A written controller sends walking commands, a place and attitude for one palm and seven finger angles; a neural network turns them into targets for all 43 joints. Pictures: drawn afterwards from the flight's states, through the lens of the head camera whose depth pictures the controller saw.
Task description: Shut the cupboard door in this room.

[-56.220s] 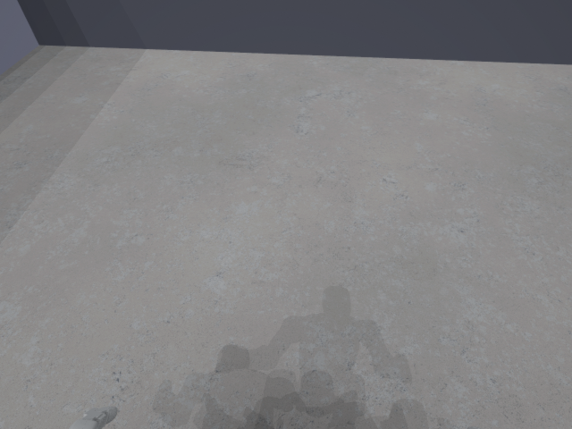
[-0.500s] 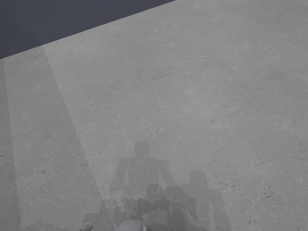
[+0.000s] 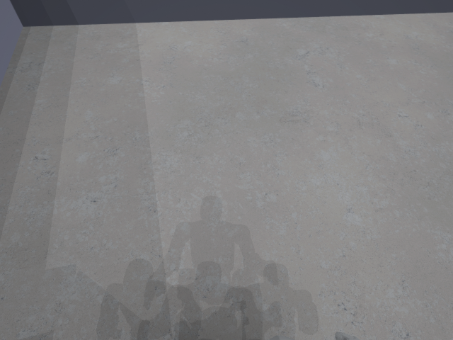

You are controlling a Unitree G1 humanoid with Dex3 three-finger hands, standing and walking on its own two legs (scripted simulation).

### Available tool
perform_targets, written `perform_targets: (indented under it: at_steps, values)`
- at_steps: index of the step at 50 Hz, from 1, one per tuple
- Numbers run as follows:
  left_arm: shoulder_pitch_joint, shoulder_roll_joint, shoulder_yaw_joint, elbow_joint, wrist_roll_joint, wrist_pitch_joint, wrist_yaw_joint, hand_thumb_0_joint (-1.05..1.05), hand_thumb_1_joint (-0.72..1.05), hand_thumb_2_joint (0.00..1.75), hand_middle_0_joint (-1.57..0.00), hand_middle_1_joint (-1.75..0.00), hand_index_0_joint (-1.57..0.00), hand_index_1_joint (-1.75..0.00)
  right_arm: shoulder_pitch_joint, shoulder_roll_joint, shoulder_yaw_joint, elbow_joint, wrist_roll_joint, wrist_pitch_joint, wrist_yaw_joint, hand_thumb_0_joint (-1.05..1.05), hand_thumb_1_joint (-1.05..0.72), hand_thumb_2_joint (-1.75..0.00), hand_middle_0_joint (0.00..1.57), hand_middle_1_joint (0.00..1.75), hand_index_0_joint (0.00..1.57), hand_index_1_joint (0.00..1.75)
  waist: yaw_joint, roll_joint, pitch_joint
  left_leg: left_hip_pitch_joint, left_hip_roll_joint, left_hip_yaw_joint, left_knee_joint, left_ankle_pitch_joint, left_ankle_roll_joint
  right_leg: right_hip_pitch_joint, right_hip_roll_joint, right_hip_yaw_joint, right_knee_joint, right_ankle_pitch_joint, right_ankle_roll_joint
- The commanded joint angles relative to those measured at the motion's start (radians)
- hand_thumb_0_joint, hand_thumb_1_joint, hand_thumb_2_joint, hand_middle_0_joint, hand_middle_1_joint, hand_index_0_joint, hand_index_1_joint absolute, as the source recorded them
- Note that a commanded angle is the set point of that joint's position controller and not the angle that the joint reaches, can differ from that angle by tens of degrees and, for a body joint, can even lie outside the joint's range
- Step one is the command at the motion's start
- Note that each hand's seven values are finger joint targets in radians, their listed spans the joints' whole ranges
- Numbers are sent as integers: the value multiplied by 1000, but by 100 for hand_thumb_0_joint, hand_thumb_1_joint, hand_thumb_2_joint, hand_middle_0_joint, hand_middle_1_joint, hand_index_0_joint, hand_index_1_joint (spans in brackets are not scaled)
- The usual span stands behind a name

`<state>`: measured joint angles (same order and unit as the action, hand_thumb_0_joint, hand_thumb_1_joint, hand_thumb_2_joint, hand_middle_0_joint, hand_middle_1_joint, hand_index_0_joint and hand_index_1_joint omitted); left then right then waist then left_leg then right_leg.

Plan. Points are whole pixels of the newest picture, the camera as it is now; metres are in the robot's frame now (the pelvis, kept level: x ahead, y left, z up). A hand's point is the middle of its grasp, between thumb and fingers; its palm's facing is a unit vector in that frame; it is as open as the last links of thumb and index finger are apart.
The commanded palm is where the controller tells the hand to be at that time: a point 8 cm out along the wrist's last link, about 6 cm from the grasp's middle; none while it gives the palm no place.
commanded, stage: turn or walk to find it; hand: left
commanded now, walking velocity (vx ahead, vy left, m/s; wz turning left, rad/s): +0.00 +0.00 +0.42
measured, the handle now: out of the picture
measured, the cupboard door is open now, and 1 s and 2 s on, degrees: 44 44 44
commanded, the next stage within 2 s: none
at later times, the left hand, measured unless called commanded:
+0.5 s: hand out of the picture +0.10 +0.16 -0.14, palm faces +0.22 -0.94 -0.27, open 7.4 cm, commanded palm none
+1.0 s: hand out of the picture -0.06 +0.20 -0.18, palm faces +0.50 -0.84 -0.23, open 7.4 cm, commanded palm none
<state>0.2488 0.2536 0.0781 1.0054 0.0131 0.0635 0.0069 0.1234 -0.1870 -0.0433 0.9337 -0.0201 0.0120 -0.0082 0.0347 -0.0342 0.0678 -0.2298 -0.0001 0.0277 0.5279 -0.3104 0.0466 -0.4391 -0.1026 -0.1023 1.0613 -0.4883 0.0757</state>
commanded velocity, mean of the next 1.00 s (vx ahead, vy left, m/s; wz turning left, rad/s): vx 0.00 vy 0.00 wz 0.42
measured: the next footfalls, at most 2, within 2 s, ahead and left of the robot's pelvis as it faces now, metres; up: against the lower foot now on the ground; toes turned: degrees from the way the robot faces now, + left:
right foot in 0.36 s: +0.07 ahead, -0.14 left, +0.00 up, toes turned +5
left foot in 0.84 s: +0.01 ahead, +0.10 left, +0.00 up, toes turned +27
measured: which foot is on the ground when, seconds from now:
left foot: down 0.00-0.38, up 0.40-0.82, down 0.84-1.00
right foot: up 0.00-0.34, down 0.36-0.84, up 0.86-1.00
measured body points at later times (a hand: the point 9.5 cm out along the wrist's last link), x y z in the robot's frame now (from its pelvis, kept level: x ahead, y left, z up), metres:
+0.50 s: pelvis +0.02 -0.05 +0.00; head +0.07 -0.08 +0.44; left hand +0.08 +0.21 -0.12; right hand +0.08 -0.29 -0.17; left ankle -0.05 +0.08 -0.66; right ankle +0.03 -0.14 -0.74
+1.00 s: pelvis +0.02 +0.00 +0.00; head +0.04 +0.04 +0.45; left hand -0.09 +0.25 -0.16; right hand +0.24 -0.16 -0.12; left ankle -0.03 +0.08 -0.74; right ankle +0.04 -0.15 -0.66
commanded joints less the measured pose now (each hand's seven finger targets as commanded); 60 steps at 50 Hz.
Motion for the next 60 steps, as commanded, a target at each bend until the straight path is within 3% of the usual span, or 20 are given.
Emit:
perform_targets:
  at_steps: [1,11,14,16,17,18,19,20,22,25,36,38,40,41,42,43,44,47,50,60]
  values:
    - [-36,60,7,-94,0,-35,0,0,90,90,-20,-30,-20,-30,82,-186,-43,-25,5,-14,-22,0,-90,-90,20,30,20,30,-41,155,-71,145,230,-208,-187,612,100,-119,-4,60,67,90,20]
    - [-156,32,-7,-163,-7,-40,7,0,90,90,-20,-30,-20,-30,151,-187,-59,-16,-4,-5,-18,0,-90,-90,20,30,20,30,-74,191,-80,142,225,-325,-143,638,127,-34,41,55,-210,33,26]
    - [-125,33,-8,-161,-12,-48,10,0,90,90,-20,-30,-20,-30,133,-191,-62,-21,-4,-2,-16,0,-90,-90,20,30,20,30,-58,211,-105,97,208,-359,-102,676,117,80,73,43,-363,76,9]
    - [-62,41,-3,-146,-15,-61,12,0,90,90,-20,-30,-20,-30,114,-182,-63,-26,2,-1,-14,0,-90,-90,20,30,20,30,-19,183,-137,31,167,-349,-35,589,73,238,71,42,-583,249,0]
    - [-21,71,1,-135,-12,-74,14,0,90,90,-20,-30,-20,-30,119,-160,-61,-28,10,-3,-10,0,-90,-90,20,30,20,30,-1,108,-174,-50,115,-318,37,439,19,384,13,83,-711,394,-12]
    - [21,156,17,-124,3,-83,24,0,90,90,-20,-30,-20,-30,133,-100,-53,-40,20,-8,-1,0,-90,-90,20,30,20,30,12,-138,-218,-243,-1,-178,220,93,-52,567,-219,272,-719,588,-91]
    - [46,201,25,-128,4,-82,26,0,90,90,-20,-30,-20,-30,112,-98,-55,-68,17,0,-5,0,-90,-90,20,30,20,30,23,-228,-183,-322,-69,-91,435,-324,-88,498,-419,409,-710,815,-214]
    - [25,179,19,-136,1,-78,29,0,90,90,-20,-30,-20,-30,117,-121,-63,-57,11,15,-7,0,-90,-90,20,30,20,30,10,-120,-143,-301,-29,-129,587,-302,-85,386,-404,341,-712,756,-258]
    - [-79,118,12,-159,-2,-77,32,0,90,90,-20,-30,-20,-30,132,-116,-68,-9,2,39,6,0,-90,-90,20,30,20,30,-35,-126,-59,-322,7,-131,715,-177,-98,280,-292,251,-754,518,-213]
    - [-98,79,4,-169,1,-83,28,0,90,90,-20,-30,-20,-30,152,-99,-63,11,0,43,20,0,-90,-90,20,30,20,30,-54,-132,-25,-326,25,-91,725,-58,-115,251,-220,108,-755,509,-167]
    - [76,145,31,-109,15,-76,23,0,90,90,-20,-30,-20,-30,-23,-66,-30,-45,11,25,24,0,-90,-90,20,30,20,30,25,-174,-61,-212,21,38,260,-138,-113,379,-257,26,-651,783,-200]
    - [70,154,34,-103,15,-73,22,0,90,90,-20,-30,-20,-30,-2,-72,-27,-45,13,17,22,0,-90,-90,20,30,20,30,8,-170,-85,-143,14,55,158,-96,-101,371,-263,11,-613,776,-184]
    - [44,154,33,-100,6,-67,20,0,90,90,-20,-30,-20,-30,63,-96,-33,-32,10,7,22,0,-90,-90,20,30,20,30,-38,-120,-126,39,5,70,-47,84,-87,289,-236,-42,-502,680,-125]
    - [36,131,28,-113,-2,-63,16,0,90,90,-20,-30,-20,-30,127,-161,-49,-21,6,-3,20,0,-90,-90,20,30,20,30,-80,25,-177,209,90,-25,-133,249,-51,171,-187,-91,-337,543,-73]
    - [34,56,9,-144,-11,-59,8,0,90,90,-20,-30,-20,-30,184,-276,-79,-21,0,-8,12,0,-90,-90,20,30,20,30,-106,344,-206,335,375,-412,-165,633,94,-101,-24,-109,-100,-82,8]
    - [-9,52,-4,-158,-4,-49,17,0,90,90,-20,-30,-20,-30,207,-302,-80,-7,11,4,4,0,-90,-90,20,30,20,30,-114,303,-222,297,445,-411,-156,771,187,-119,-20,5,4,-217,-1]
    - [-40,59,-3,-149,-1,-42,19,0,90,90,-20,-30,-20,-30,171,-260,-70,-10,9,3,-4,0,-90,-90,20,30,20,30,-104,246,-175,248,409,-335,-168,700,186,-121,-42,44,49,-157,-8]
    - [-44,70,7,-110,1,-38,7,0,90,90,-20,-30,-20,-30,66,-201,-48,-34,1,-4,-20,0,-90,-90,20,30,20,30,-58,220,-72,138,282,-242,-172,621,136,-125,-27,74,94,6,4]
    - [-9,61,8,-94,0,-34,1,0,90,90,-20,-30,-20,-30,62,-190,-42,-37,4,-12,-19,0,-90,-90,20,30,20,30,-34,155,-70,115,237,-205,-197,549,105,-97,-10,65,75,81,15]
    - [-128,33,-3,-164,-4,-37,5,0,90,90,-20,-30,-20,-30,133,-193,-57,-32,-4,-4,-13,0,-90,-90,20,30,20,30,-68,200,-73,93,225,-323,-177,485,127,-32,34,57,-191,39,22]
